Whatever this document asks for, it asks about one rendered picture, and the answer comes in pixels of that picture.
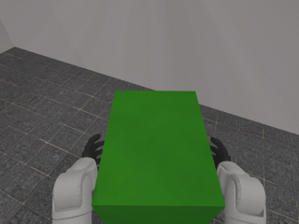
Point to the carton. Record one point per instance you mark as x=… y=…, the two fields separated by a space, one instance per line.
x=156 y=165

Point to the left robot hand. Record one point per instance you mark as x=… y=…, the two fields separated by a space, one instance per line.
x=89 y=149

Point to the right robot hand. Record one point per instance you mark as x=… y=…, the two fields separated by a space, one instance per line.
x=221 y=152

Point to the robot right forearm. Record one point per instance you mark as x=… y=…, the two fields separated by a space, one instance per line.
x=244 y=195

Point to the robot left forearm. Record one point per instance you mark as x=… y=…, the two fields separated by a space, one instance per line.
x=72 y=193

